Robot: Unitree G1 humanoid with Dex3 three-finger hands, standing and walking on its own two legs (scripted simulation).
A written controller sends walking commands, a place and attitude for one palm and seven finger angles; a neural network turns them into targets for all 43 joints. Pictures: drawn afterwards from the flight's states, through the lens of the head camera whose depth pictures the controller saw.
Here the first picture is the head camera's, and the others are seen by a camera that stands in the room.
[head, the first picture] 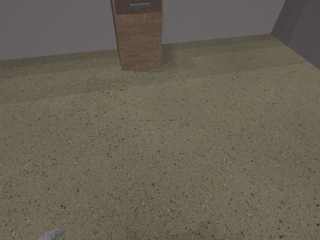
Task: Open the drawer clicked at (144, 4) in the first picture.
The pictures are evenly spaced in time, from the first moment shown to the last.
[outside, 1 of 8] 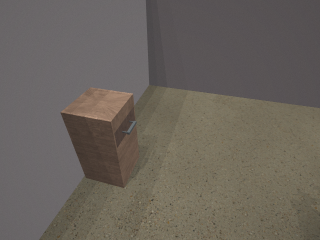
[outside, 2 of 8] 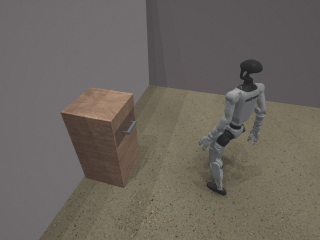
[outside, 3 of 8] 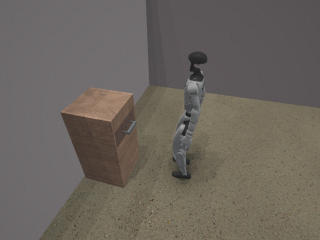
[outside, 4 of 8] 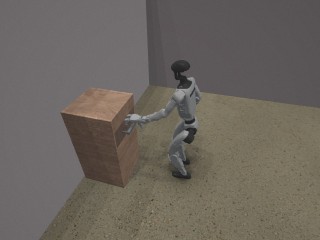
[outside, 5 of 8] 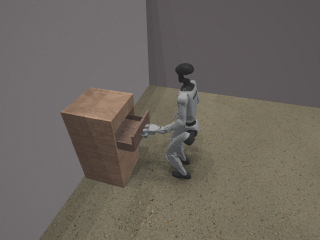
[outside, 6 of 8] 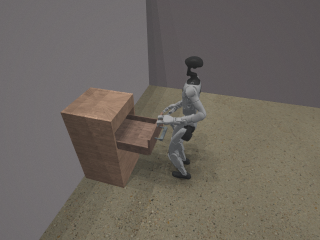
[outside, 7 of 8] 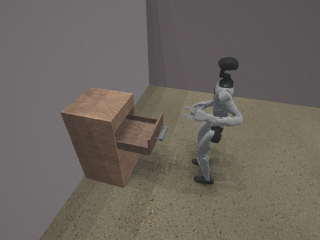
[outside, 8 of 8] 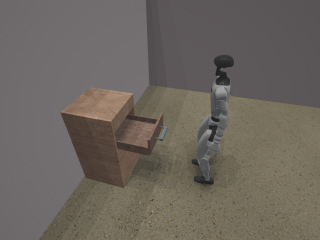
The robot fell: no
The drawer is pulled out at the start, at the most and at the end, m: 0.00 0.30 0.30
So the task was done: yes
